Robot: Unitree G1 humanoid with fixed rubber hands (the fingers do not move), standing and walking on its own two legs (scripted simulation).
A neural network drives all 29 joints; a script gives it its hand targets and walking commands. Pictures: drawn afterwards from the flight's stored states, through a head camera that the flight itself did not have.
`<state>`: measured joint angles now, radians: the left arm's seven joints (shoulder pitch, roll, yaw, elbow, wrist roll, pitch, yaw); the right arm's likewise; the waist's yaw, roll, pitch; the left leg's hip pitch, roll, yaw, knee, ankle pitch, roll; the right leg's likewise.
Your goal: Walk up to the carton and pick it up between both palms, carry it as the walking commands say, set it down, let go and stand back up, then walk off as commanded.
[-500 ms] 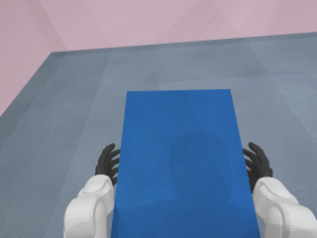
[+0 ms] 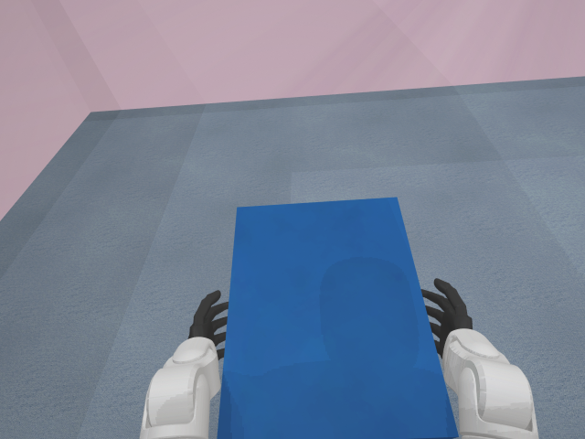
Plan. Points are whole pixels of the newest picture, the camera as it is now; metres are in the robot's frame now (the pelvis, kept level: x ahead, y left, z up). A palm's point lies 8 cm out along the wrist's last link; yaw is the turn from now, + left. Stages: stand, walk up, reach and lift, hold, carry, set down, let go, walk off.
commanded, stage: carry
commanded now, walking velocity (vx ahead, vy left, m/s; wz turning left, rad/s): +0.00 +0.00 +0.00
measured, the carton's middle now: (324, 332) +0.30 +0.00 -0.03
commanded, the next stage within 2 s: none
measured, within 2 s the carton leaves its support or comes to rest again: neither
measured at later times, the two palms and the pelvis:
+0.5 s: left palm (235, 249) +0.42 +0.15 +0.02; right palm (431, 236) +0.44 -0.18 +0.02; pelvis +0.17 -0.02 -0.01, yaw +3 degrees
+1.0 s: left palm (248, 177) +0.64 +0.16 +0.00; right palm (398, 158) +0.68 -0.17 +0.01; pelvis +0.39 -0.03 -0.01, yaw +6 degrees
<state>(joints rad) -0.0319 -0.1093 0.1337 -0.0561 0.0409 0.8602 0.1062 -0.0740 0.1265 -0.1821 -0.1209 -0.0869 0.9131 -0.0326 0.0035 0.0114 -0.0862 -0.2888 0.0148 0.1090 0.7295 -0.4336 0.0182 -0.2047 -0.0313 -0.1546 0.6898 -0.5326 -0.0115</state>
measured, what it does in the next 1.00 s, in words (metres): walks ahead: right foot, then left foot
